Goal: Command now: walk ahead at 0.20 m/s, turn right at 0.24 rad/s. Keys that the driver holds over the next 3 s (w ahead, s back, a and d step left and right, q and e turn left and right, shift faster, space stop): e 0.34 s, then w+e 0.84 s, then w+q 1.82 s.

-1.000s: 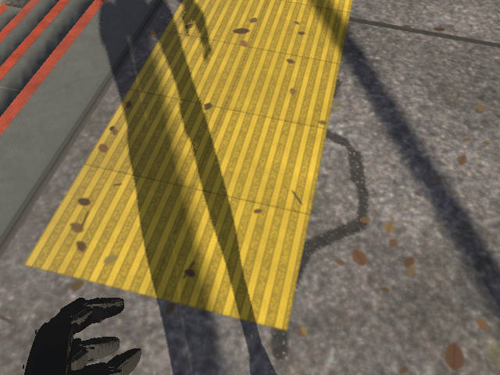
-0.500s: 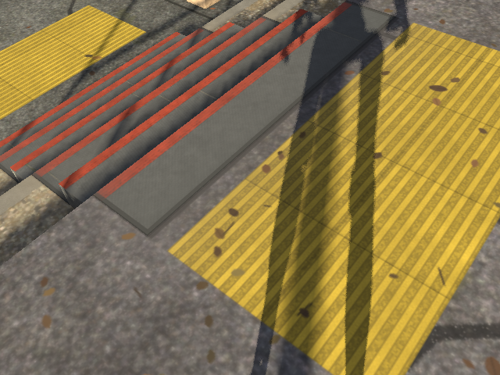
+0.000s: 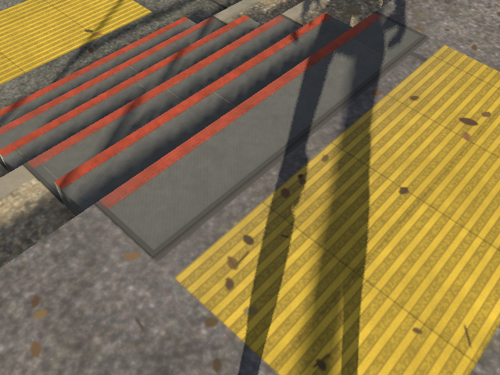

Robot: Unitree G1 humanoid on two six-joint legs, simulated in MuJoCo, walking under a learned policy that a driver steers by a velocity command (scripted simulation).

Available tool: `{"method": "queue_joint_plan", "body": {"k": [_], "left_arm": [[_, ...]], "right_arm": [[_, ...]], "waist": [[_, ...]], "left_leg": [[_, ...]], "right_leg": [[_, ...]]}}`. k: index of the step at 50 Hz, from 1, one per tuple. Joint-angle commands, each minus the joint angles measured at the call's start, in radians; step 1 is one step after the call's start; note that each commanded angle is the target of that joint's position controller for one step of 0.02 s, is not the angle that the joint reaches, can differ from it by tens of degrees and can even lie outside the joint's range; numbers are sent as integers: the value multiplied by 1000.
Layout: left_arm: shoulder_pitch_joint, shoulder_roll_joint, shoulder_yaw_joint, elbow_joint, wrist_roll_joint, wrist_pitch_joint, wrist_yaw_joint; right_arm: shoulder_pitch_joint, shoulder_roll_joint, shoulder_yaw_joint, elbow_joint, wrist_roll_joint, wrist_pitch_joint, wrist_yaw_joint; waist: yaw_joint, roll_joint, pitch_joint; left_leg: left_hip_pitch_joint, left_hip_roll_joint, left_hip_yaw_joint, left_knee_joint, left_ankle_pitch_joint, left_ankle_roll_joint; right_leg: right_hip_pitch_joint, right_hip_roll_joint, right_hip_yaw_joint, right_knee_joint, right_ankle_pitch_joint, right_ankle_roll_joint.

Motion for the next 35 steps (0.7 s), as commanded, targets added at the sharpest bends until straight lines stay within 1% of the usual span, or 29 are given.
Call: {"method": "queue_joint_plan", "body": {"k": [1, 2, 4, 6, 7, 9, 10, 11, 12, 13, 14, 15, 16, 17, 18, 19, 20, 22, 24, 25, 27, 28, 29, 30, 31, 32, 33, 34, 35], "left_arm": [[57, 44, 16, -39, 5, -19, 7], [12, 24, 9, -56, 8, -26, -1], [-56, -4, -4, -83, 17, -44, -25], [-72, 5, -3, -100, 14, -51, -56], [-52, 31, 8, -102, 12, -48, -71], [-6, 60, 23, -95, 21, -43, -91], [54, 66, 30, -79, 29, -43, -93], [151, 86, 46, -52, 42, -48, -86], [232, 132, 62, -44, 56, -55, -63], [145, 179, 49, -112, 98, -63, -42], [90, 145, 37, -158, 74, -51, -34], [45, 146, 46, -179, 45, -29, -29], [-46, 155, 56, -194, 18, 6, -20], [-63, 117, 44, -210, 13, 29, -9], [-79, 109, 36, -209, 18, 47, -3], [-104, 122, 41, -216, 22, 61, -1], [-116, 141, 51, -222, 26, 68, 9], [-118, 144, 56, -229, 25, 69, 30], [-102, 146, 60, -231, 16, 74, 40], [-98, 143, 59, -233, 14, 77, 41], [-118, 115, 53, -243, 11, 85, 40], [-134, 65, 41, -254, 12, 84, 38], [-106, -54, 14, -266, 8, 75, 31], [-139, 15, 28, -317, 8, 49, 23], [-120, 71, 46, -299, 4, 40, 18], [-77, 91, 54, -266, 11, 42, 15], [-42, 87, 57, -238, 20, 44, 15], [-40, 72, 55, -231, 26, 44, 11], [-43, 58, 53, -227, 26, 45, 8]], "right_arm": [[-33, -125, -42, -29, 9, -36, -28], [-39, -125, -41, -25, 14, -32, -38], [-24, -136, -43, -11, 12, -20, -59], [-15, -158, -49, 2, 17, -15, -70], [-27, -154, -49, -2, 17, -18, -70], [-47, -147, -51, 1, 31, -18, -75], [-62, -135, -48, 1, 36, -14, -75], [-59, -112, -43, 4, 39, -10, -72], [-45, -86, -34, -3, 25, 0, -62], [130, -28, -13, -14, 10, 15, -55], [192, -108, -17, 12, 1, 29, -47], [135, -184, -32, -23, 24, 41, -43], [111, -211, -41, -25, 35, 66, -53], [54, -218, -46, -27, 27, 94, -65], [52, -200, -45, -31, 28, 116, -65], [58, -169, -38, -31, 22, 123, -62], [56, -145, -31, -29, 13, 116, -60], [56, -118, -23, -21, 10, 97, -51], [58, -117, -23, -19, 17, 77, -42], [69, -117, -26, -18, 21, 69, -39], [153, -119, -35, 10, 26, 55, -37], [252, -165, -52, 35, 20, 49, -45], [276, -250, -70, 33, 4, 51, -51], [202, -309, -80, 5, -28, 39, -40], [113, -263, -74, -20, -14, 28, -50], [74, -212, -61, -25, 7, 20, -56], [61, -188, -53, -29, 15, 18, -58], [74, -180, -49, -23, 13, 12, -60], [91, -171, -45, -15, 7, 7, -61]], "waist": [[10, 209, -33], [0, 180, -22], [-30, 156, -49], [-36, 161, -73], [-22, 150, -84], [11, 128, -71], [46, 95, -77], [89, 42, -108], [123, -126, -122], [-11, -261, -205], [10, -150, -333], [15, -107, -377], [-21, 7, -340], [0, 28, -269], [-26, 4, -231], [-41, -37, -193], [-38, -77, -187], [-30, -86, -216], [-23, -80, -230], [-31, -86, -224], [-88, -75, -178], [-131, -1, -150], [-100, 265, -150], [-64, 344, -43], [-19, 290, 23], [-4, 251, 29], [3, 222, 7], [-4, 207, 11], [-11, 196, 4]], "left_leg": [[117, 203, -101, -199, 466, 43], [114, 190, -62, -197, 448, 37], [117, 174, -15, -188, 390, 34], [122, 190, -17, -168, 282, 36], [114, 194, -18, -148, 151, 22], [62, 205, -12, -46, 47, 5], [17, 186, 7, 64, 29, -9], [-51, 126, 36, 248, 2, -34], [-185, -3, 75, 577, -397, -100], [-460, -81, -64, 876, -843, -160], [-474, -42, -197, 987, -837, -181], [-514, -24, -234, 1008, -745, -184], [-515, 26, -245, 928, -640, -188], [-473, 39, -237, 872, -605, -197], [-404, 45, -224, 770, -581, -201], [-342, 27, -185, 639, -566, -205], [-281, 4, -153, 565, -545, -209], [-178, -14, -136, 461, -487, -212], [-120, -30, -122, 368, -450, -206], [-81, -39, -112, 315, -441, -197], [68, -33, -92, 147, -389, -161], [190, 79, -195, 24, -498, -122], [240, 353, -552, -114, -797, -41], [104, 430, -837, -250, -1000, 68], [78, 411, -768, -251, -983, 55], [83, 357, -637, -232, -865, 12], [87, 310, -525, -224, -751, -24], [62, 284, -434, -234, -643, -35], [47, 264, -356, -239, -561, -43]], "right_leg": [[-122, 12, 7, -99, 160, 15], [-124, 19, -13, -202, 231, 17], [-70, 35, -42, -384, 407, 21], [-15, 36, -27, -487, 502, 16], [28, 37, -6, -534, 540, 13], [83, 44, 0, -561, 570, 0], [151, 66, -22, -590, 585, -11], [278, 108, -50, -626, 613, -39], [401, 39, 32, -677, 958, -109], [627, -207, 355, -500, 1335, -310], [642, -262, 405, -488, 1390, -370], [625, -268, 450, -536, 1127, -392], [489, -253, 482, -615, 662, -357], [332, -221, 487, -673, 437, -331], [202, -170, 457, -720, 184, -300], [99, -104, 411, -761, -12, -268], [37, -62, 385, -781, -100, -249], [-9, -26, 347, -771, -130, -223], [-16, -22, 355, -758, -190, -205], [-31, -17, 364, -750, -240, -193], [-137, 25, 350, -702, -340, -140], [-273, 89, 279, -544, -364, -75], [-424, 220, 81, -169, -287, -25], [-548, 155, 146, -20, -200, -32], [-578, 119, 173, 60, -98, -39], [-570, 109, 157, 91, -16, -26], [-531, 98, 134, 124, 48, -8], [-502, 87, 115, 165, 114, 9], [-470, 81, 95, 198, 163, 20]]}}
Next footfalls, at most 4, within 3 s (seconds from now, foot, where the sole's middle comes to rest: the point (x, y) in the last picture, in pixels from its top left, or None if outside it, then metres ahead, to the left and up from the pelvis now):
0.22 right None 0.26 -0.09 -0.82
0.56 left None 0.26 0.15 -0.82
1.06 right None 0.36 -0.22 -0.82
1.58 left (340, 284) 0.75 -0.29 -0.82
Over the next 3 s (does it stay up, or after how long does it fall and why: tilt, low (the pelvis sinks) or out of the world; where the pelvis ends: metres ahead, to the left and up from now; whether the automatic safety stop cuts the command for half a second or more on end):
stays up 1.27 -0.46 -0.04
